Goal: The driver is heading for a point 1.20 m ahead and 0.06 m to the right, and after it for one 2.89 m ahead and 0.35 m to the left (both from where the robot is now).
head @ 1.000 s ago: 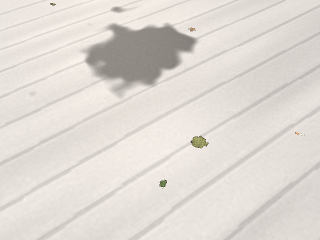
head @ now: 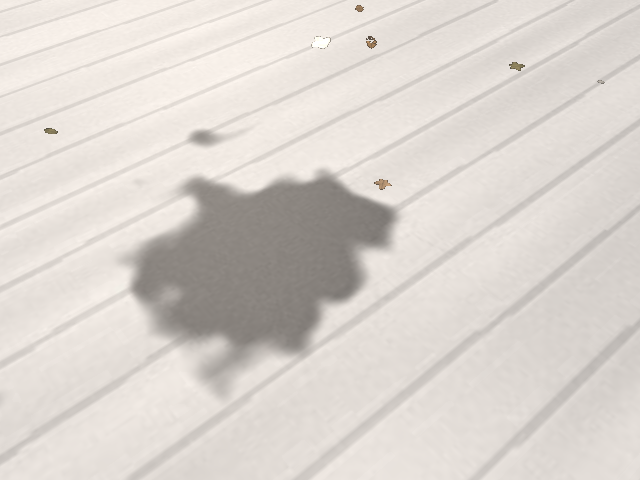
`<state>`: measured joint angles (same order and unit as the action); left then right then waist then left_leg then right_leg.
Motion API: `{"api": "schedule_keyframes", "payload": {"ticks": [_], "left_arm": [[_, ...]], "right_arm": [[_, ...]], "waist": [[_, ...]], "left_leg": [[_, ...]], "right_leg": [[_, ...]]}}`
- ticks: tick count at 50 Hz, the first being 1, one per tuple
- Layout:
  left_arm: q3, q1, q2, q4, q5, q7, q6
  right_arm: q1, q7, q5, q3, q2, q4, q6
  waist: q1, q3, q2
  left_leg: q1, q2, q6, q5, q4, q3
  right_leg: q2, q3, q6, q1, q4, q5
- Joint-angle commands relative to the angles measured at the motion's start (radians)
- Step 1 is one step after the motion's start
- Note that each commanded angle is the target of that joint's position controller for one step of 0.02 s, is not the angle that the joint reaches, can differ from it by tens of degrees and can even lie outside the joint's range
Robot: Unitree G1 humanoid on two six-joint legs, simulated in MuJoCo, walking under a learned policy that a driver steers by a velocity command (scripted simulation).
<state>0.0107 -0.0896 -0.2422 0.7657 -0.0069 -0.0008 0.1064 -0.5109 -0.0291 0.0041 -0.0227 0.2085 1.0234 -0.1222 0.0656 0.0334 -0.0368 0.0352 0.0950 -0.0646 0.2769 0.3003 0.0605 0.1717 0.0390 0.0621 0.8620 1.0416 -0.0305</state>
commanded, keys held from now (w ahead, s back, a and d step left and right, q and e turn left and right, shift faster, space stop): w+shift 0.94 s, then w+e+shift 0.06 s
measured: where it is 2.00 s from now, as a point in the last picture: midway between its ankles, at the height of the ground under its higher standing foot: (300, 204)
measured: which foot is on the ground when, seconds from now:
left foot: down 0.00-0.22, up 0.24-0.70, down 0.72-1.00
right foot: up 0.00-0.18, down 0.20-0.74, up 0.76-1.00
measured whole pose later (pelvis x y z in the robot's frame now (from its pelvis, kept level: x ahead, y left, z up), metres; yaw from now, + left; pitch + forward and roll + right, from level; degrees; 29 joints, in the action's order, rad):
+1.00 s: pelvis +0.93 +0.01 +0.00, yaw -1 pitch +0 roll +2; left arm 0.02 -0.12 -0.27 0.77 -0.02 0.00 0.10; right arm -0.48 -0.04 0.00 -0.03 0.23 0.96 -0.12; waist 0.07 0.01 -0.04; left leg 0.05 0.11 -0.08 0.25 0.30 0.06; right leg 0.16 0.06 0.06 0.78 1.05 0.06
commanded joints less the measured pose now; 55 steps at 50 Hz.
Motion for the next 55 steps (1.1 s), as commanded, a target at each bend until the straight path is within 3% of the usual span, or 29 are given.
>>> {"api": "schedule_keyframes", "payload": {"ticks": [1,5,7,9,10,11,12,13,14,15,16,17,20,24,27,31,34,35,36,37,38,39,40,41,43,45,49,53,55], "left_arm": [[-0.002,0.094,-0.028,-0.067,-0.004,0.014,0.020],[-0.002,0.240,-0.035,-0.127,-0.025,0.053,0.035],[0.013,0.220,-0.069,-0.145,-0.027,0.066,0.039],[0.050,0.015,-0.147,-0.116,-0.043,0.055,0.027],[0.073,-0.225,-0.195,-0.054,-0.046,0.042,0.015],[0.091,-0.451,-0.288,0.005,-0.028,0.022,-0.002],[0.098,-0.487,-0.296,0.027,-0.010,0.039,0.010],[0.075,-0.471,-0.177,0.049,0.002,0.036,0.013],[0.061,-0.406,-0.123,0.047,0.012,0.033,0.016],[0.055,-0.329,-0.110,0.048,0.022,0.044,0.025],[0.047,-0.264,-0.079,0.047,0.029,0.051,0.036],[0.038,-0.223,-0.054,0.050,0.038,0.054,0.038],[0.033,-0.211,-0.051,0.078,0.000,0.053,0.036],[0.037,-0.292,-0.092,0.102,0.004,0.026,0.039],[0.033,-0.386,-0.108,0.124,-0.011,0.009,0.042],[0.038,-0.446,-0.139,0.154,-0.016,-0.001,0.016],[0.051,-0.423,-0.194,0.158,0.023,-0.007,-0.017],[0.055,-0.397,-0.206,0.158,0.044,-0.008,-0.033],[0.049,-0.331,-0.197,0.135,0.049,-0.012,-0.043],[0.007,-0.494,-0.012,0.106,0.046,0.006,-0.021],[-0.015,-0.550,0.018,0.137,-0.016,0.020,0.022],[0.019,-0.379,-0.110,0.091,-0.060,0.016,0.042],[0.018,-0.240,-0.122,0.040,-0.068,0.011,0.052],[0.014,-0.170,-0.101,0.018,-0.046,0.007,0.056],[0.019,-0.219,-0.067,0.022,-0.025,0.012,0.026],[0.014,-0.236,-0.036,0.024,-0.020,0.009,-0.005],[0.013,-0.060,-0.063,-0.033,-0.004,0.002,-0.011],[0.009,0.096,-0.043,-0.080,-0.023,0.031,0.007],[0.004,0.175,-0.026,-0.119,-0.012,0.056,0.020]], "right_arm": [[0.064,0.023,0.015,-0.012,0.133,-0.089,-0.032],[-0.024,0.037,0.019,-0.015,0.168,-0.067,-0.001],[-0.018,0.038,0.003,-0.021,0.195,-0.070,0.019],[0.004,0.037,-0.037,-0.030,0.229,-0.069,0.044],[0.059,0.037,-0.047,-0.028,0.226,-0.085,0.056],[0.059,0.038,-0.059,-0.005,0.157,-0.128,0.047],[-0.119,0.008,0.002,0.041,-0.032,-0.116,0.005],[-0.014,0.008,0.049,0.012,0.112,-0.126,-0.030],[0.157,0.010,0.079,0.000,0.160,-0.184,-0.041],[0.245,0.015,0.060,0.010,0.133,-0.221,-0.045],[0.270,0.018,0.037,0.004,0.116,-0.229,-0.038],[0.229,0.011,0.031,0.005,0.096,-0.227,-0.021],[0.220,0.015,0.023,0.009,0.063,-0.227,0.021],[0.425,0.022,-0.003,0.010,0.092,-0.297,0.016],[0.565,0.001,0.008,0.018,0.075,-0.338,-0.004],[0.670,-0.030,0.027,0.009,0.096,-0.393,-0.016],[0.538,-0.031,0.039,-0.028,0.175,-0.393,-0.010],[0.368,-0.020,0.048,-0.050,0.218,-0.356,0.000],[0.115,-0.004,0.044,-0.068,0.256,-0.288,0.016],[-0.019,0.002,-0.003,-0.090,0.358,-0.251,0.014],[-0.068,-0.012,0.001,-0.084,0.299,-0.223,0.005],[-0.015,-0.006,0.004,-0.064,0.208,-0.205,0.003],[0.069,-0.007,-0.003,-0.053,0.171,-0.212,-0.001],[0.144,-0.016,-0.016,-0.045,0.148,-0.213,-0.008],[0.229,-0.026,-0.035,-0.024,0.082,-0.207,-0.016],[0.239,-0.025,-0.004,-0.022,0.083,-0.187,-0.016],[0.175,0.000,-0.007,-0.031,0.144,-0.160,-0.022],[0.064,0.023,-0.009,-0.021,0.153,-0.130,-0.033],[0.002,0.035,-0.001,-0.013,0.150,-0.097,-0.015]], "waist": [[-0.030,-0.171,0.025],[0.011,-0.222,0.038],[-0.027,-0.177,0.086],[-0.155,-0.014,0.188],[-0.282,0.107,0.209],[-0.319,0.291,0.052],[-0.182,0.486,-0.373],[-0.227,0.394,-0.255],[-0.222,0.206,-0.162],[-0.175,0.101,0.042],[-0.121,0.051,0.088],[-0.065,0.024,0.056],[-0.011,-0.078,0.015],[-0.069,-0.168,0.027],[-0.126,-0.183,0.034],[-0.135,-0.212,0.010],[-0.025,-0.068,-0.095],[0.071,0.035,-0.141],[0.203,0.154,-0.129],[0.088,0.364,0.196],[0.079,0.521,0.357],[0.098,0.312,0.289],[0.077,0.160,0.155],[0.028,0.065,0.026],[-0.080,0.008,0.055],[-0.118,-0.057,0.082],[-0.074,-0.156,0.062],[0.001,-0.169,0.032],[0.020,-0.201,0.027]], "left_leg": [[0.260,-0.224,-0.140,-0.165,-0.257,-0.123],[-0.024,-0.291,-0.123,-0.276,-0.253,-0.094],[-0.168,-0.324,-0.106,-0.641,-0.145,-0.082],[-0.267,-0.336,-0.089,-1.134,0.130,-0.071],[-0.140,-0.306,-0.063,-1.185,0.415,-0.036],[0.178,-0.241,-0.055,-0.819,0.804,-0.044],[0.575,-0.011,-0.003,0.103,1.190,-0.166],[0.693,-0.074,-0.062,0.116,1.228,-0.258],[0.752,-0.117,-0.079,0.092,1.230,-0.219],[0.722,-0.157,-0.081,0.045,1.159,-0.202],[0.673,-0.198,-0.078,-0.006,1.079,-0.200],[0.619,-0.229,-0.070,-0.033,1.050,-0.206],[0.643,-0.278,-0.030,-0.046,0.949,-0.171],[0.745,-0.277,0.025,-0.327,0.664,-0.109],[0.619,-0.220,0.025,-0.551,0.408,-0.039],[0.638,-0.167,0.000,-0.512,0.200,-0.032],[0.493,-0.066,-0.047,-0.305,0.237,0.023],[0.323,-0.042,-0.076,-0.242,0.271,0.032],[-0.009,-0.098,-0.101,-0.214,0.305,-0.025],[-0.489,-0.365,-0.245,0.115,0.302,-0.510],[-0.633,-0.468,-0.314,0.508,0.037,-0.968],[-0.514,-0.424,-0.232,0.494,-0.044,-0.890],[-0.327,-0.398,-0.200,0.323,-0.044,-0.713],[-0.126,-0.358,-0.185,0.158,-0.061,-0.591],[0.104,-0.292,-0.178,0.081,-0.095,-0.442],[0.218,-0.272,-0.182,0.066,-0.149,-0.355],[0.236,-0.243,-0.155,-0.162,-0.210,-0.181],[0.161,-0.224,-0.062,-0.295,-0.253,-0.004],[0.091,-0.227,-0.028,-0.504,-0.208,0.028]], "right_leg": [[-0.026,-0.053,-0.015,-0.175,-0.259,-0.233],[-0.080,-0.070,-0.002,-0.150,-0.514,-0.205],[-0.137,-0.104,0.027,-0.192,-0.546,-0.084],[-0.209,-0.137,0.074,-0.397,-0.482,0.073],[-0.206,-0.130,0.103,-0.693,-0.468,0.088],[0.009,0.158,0.136,-1.095,-0.393,0.272],[0.218,0.773,0.331,-1.430,-0.652,0.770],[0.174,0.857,0.255,-1.388,-0.798,0.854],[0.149,0.650,0.212,-1.239,-0.781,0.687],[0.114,0.527,0.193,-1.040,-0.805,0.497],[0.071,0.423,0.186,-0.891,-0.815,0.401],[0.043,0.363,0.186,-0.787,-0.832,0.380],[0.015,0.239,0.188,-0.628,-0.912,0.341],[-0.029,0.095,0.169,-0.603,-0.961,0.137],[-0.047,0.016,0.140,-0.616,-1.008,0.087],[0.020,-0.017,0.115,-0.883,-0.984,-0.061],[0.062,-0.027,0.085,-1.082,-0.746,-0.700],[0.063,-0.036,0.075,-1.083,-0.546,-0.888],[0.033,-0.061,0.045,-0.878,-0.222,-0.816],[-0.132,-0.011,0.006,-0.421,0.237,-0.145],[-0.244,0.142,0.010,-0.220,0.432,0.474],[-0.173,0.137,0.053,-0.106,0.464,0.442],[-0.130,0.111,0.064,-0.087,0.436,0.392],[-0.094,0.095,0.065,-0.127,0.366,0.341],[-0.028,0.097,0.058,-0.232,0.284,0.276],[0.006,0.076,0.034,-0.222,0.215,0.280],[0.013,0.026,-0.015,-0.084,-0.031,0.012],[-0.071,-0.042,0.013,-0.173,-0.304,-0.290],[-0.120,-0.087,0.027,-0.214,-0.446,-0.311]]}}
Keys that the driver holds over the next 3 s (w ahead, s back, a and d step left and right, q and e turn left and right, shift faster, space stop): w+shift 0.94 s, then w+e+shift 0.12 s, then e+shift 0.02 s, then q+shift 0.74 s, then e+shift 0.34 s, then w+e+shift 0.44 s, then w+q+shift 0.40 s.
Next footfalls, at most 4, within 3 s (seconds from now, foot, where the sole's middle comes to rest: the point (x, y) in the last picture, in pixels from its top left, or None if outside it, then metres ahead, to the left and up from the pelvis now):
0.20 right None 0.44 -0.13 -0.78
0.72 left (276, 336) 0.92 0.09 -0.78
1.22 right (343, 203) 1.39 -0.12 -0.78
1.68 left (258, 209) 1.38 0.13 -0.78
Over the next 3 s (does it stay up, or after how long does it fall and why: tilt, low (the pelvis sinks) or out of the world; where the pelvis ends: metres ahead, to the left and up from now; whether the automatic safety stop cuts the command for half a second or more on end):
stays up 1.86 0.02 -0.01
